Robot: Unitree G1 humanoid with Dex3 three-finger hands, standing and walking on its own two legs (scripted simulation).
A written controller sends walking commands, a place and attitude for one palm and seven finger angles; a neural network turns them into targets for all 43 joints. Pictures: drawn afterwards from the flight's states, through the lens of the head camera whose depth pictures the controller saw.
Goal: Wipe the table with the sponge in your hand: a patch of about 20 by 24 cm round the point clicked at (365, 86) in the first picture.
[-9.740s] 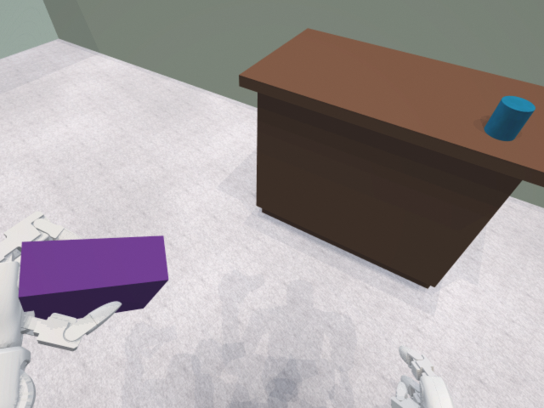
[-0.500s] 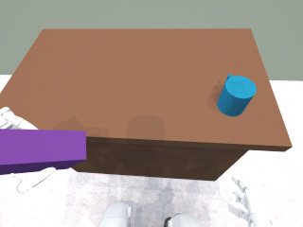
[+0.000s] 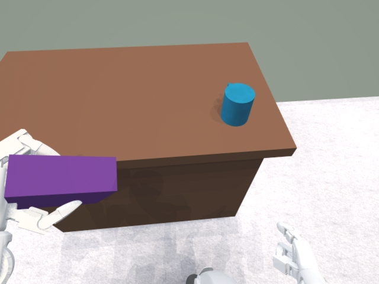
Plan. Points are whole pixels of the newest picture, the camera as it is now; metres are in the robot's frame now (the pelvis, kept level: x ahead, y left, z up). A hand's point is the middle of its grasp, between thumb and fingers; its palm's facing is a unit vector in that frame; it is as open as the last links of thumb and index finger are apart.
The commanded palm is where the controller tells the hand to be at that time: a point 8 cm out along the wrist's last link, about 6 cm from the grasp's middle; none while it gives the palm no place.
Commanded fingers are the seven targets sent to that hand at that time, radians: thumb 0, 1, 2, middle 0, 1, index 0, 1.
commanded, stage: turn to face it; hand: left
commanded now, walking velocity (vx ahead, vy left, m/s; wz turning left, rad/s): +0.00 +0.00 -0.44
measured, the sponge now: (77, 183) +0.24 +0.20 +0.14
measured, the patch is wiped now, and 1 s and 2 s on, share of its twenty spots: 0.00 0.00 0.00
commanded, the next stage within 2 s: take the last steps up to it in 0.26 s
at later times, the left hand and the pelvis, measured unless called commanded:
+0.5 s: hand (122, 190) +0.21 +0.11 +0.19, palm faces +0.09 -0.83 -0.55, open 9.6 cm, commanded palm +0.17 +0.19 +0.19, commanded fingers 0.00 0.10 1.30 -1.20 -1.60 -1.20 -1.60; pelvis -0.04 -0.05 +0.00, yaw -12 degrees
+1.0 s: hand (101, 198) +0.20 +0.14 +0.18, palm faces +0.18 -0.85 -0.50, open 9.6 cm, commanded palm +0.16 +0.20 +0.19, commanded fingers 0.00 0.10 1.30 -1.20 -1.60 -1.20 -1.60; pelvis -0.05 -0.05 +0.01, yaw -10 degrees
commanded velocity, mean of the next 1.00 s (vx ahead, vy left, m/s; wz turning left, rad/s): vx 0.11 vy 0.10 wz -0.05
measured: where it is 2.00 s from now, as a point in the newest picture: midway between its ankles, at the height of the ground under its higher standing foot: outside the picture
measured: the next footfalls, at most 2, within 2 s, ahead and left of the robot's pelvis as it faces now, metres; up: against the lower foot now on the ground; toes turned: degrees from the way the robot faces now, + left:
right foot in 0.18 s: +0.03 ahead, -0.14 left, +0.00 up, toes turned -15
left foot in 0.52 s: +0.01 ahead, +0.06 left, +0.00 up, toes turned -8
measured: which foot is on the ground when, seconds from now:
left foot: down 0.00-0.18, up 0.20-0.50, down 0.52-0.74, up 0.76-1.00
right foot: up 0.00-0.16, down 0.18-1.00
